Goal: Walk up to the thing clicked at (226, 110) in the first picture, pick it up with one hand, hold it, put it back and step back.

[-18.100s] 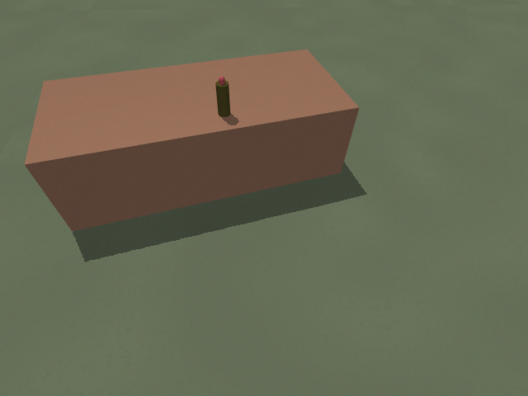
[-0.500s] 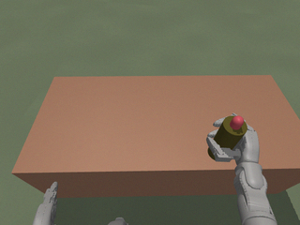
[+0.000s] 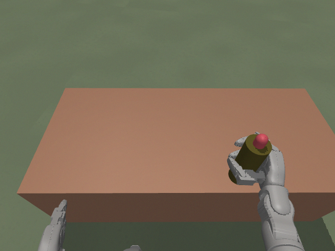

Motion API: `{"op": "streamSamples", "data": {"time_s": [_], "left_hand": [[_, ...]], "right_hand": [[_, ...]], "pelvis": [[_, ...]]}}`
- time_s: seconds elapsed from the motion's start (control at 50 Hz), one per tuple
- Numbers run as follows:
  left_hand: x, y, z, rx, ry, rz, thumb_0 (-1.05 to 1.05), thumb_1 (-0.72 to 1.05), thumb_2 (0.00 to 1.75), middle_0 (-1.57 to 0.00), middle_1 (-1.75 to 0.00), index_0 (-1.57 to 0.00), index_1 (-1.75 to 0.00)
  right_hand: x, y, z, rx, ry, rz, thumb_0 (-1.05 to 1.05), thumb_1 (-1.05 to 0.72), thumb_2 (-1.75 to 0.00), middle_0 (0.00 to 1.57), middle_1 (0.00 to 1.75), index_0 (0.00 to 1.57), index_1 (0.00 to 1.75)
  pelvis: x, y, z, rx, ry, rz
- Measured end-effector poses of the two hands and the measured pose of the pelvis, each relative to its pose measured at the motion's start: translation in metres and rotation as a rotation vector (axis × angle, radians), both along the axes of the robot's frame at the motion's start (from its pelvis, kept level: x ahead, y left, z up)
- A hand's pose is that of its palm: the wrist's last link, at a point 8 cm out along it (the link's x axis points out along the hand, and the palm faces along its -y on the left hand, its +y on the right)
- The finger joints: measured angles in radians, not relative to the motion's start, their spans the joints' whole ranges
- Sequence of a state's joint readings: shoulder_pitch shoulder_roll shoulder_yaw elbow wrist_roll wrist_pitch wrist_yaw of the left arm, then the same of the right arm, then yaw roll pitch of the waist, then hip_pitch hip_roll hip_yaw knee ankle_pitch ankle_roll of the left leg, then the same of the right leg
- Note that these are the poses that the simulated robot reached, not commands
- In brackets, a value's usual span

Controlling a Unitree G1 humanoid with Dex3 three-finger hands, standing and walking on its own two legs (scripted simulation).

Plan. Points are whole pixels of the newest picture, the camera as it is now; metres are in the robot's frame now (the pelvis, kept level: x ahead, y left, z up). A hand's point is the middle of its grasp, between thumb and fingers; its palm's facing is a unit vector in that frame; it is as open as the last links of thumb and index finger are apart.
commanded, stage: hold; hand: right
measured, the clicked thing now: (249, 158) +0.33 -0.17 +0.06
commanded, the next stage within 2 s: crouch in 0.28 s
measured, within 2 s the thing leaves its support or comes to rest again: neither
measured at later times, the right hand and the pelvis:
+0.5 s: hand (249, 159) +0.33 -0.18 +0.05, palm faces +0.14 +0.99 -0.01, open 7.3 cm; pelvis +0.00 +0.00 +0.00, yaw +0 degrees
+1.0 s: hand (231, 149) +0.43 -0.17 -0.05, palm faces +0.13 +0.99 +0.01, open 7.3 cm; pelvis -0.02 +0.00 -0.06, yaw +0 degrees
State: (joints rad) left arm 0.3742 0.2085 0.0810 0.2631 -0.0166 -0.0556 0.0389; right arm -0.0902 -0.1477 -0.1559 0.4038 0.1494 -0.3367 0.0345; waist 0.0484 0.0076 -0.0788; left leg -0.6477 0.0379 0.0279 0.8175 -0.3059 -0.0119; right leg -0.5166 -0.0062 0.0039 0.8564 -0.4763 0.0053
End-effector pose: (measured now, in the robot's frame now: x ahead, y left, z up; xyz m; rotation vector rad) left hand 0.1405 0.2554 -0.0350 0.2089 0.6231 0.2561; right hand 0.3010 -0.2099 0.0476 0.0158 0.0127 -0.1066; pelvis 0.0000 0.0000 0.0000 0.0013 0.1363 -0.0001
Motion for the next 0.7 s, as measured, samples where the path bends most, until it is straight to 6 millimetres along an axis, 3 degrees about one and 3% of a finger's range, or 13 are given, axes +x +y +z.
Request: {"op": "streamSamples", "data": {"time_s": [0.14, 0.3, 0.44, 0.56, 0.7], "left_hand": [[-0.006, 0.006, -0.011, 0.009, 0.05, 0.014, -0.01, -0.52, 0.04, -0.05, -0.05, -0.06, -0.05], [0.002, -0.006, -0.004, -0.003, 0.016, -0.007, -0.01, -0.52, 0.03, -0.05, -0.05, -0.06, -0.05], [-0.004, -0.001, -0.006, 0.007, 0.042, 0.016, -0.01, -0.51, 0.03, -0.05, -0.05, -0.06, -0.05], [0.004, -0.007, -0.01, 0.0, 0.033, -0.007, -0.01, -0.52, 0.03, -0.05, -0.05, -0.07, -0.05], [0.004, 0.001, -0.002, 0.057, -0.004, -0.022, -0.01, -0.52, 0.04, -0.05, -0.05, -0.07, -0.05]], "right_hand": [[0.001, -0.012, 0.002, -0.031, -0.028, -0.027, -0.01, 0.1, -1.17, 0.89, 1.11, 0.89, 1.12], [0.004, 0.003, -0.001, -0.011, -0.008, 0.021, -0.01, 0.1, -1.17, 0.89, 1.11, 0.89, 1.11], [0.004, -0.016, 0.005, -0.023, -0.032, -0.037, -0.01, 0.1, -1.17, 0.89, 1.11, 0.89, 1.11], [0.009, -0.012, -0.01, -0.022, 0.008, -0.011, -0.01, 0.1, -1.16, 0.89, 1.11, 0.89, 1.11], [0.029, -0.009, -0.041, 0.01, 0.048, -0.025, -0.01, 0.1, -1.17, 0.89, 1.1, 0.89, 1.11]], "pelvis": [[-0.003, 0.0, -0.003, 0.001, 0.007, 0.0], [-0.001, -0.003, -0.001, 0.003, 0.007, 0.0], [0.002, -0.005, -0.001, 0.003, 0.006, 0.001], [-0.002, -0.005, -0.005, 0.004, 0.019, -0.003], [-0.007, -0.002, -0.014, -0.002, 0.068, -0.006]]}}
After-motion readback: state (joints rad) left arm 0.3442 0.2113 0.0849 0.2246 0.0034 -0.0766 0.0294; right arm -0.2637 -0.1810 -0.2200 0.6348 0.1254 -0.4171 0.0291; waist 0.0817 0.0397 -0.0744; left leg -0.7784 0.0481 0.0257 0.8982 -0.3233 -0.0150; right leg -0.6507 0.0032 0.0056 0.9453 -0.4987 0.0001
